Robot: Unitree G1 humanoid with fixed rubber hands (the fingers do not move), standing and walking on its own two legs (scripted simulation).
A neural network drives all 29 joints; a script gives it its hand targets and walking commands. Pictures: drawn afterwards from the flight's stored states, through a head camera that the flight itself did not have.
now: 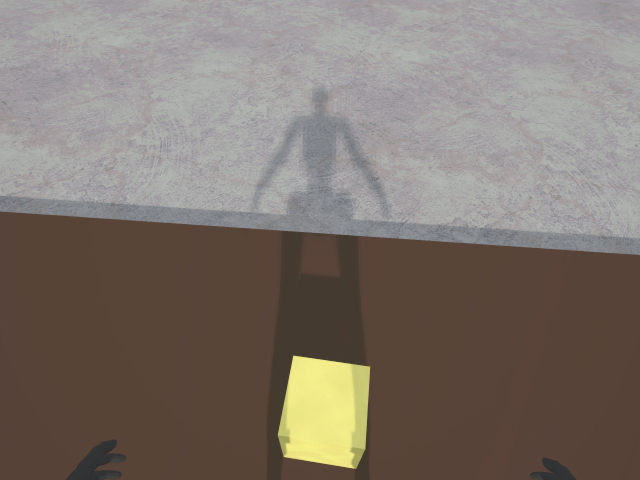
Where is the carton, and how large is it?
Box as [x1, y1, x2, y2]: [278, 356, 369, 468]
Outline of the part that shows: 293,356 278,431 278,437 283,455 287,457 355,468 364,450 369,367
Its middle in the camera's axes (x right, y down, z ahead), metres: +0.01 +0.49 +1.07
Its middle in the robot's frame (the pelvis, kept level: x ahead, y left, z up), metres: +0.37 +0.00 -0.66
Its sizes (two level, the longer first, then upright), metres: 0.210 0.200 0.250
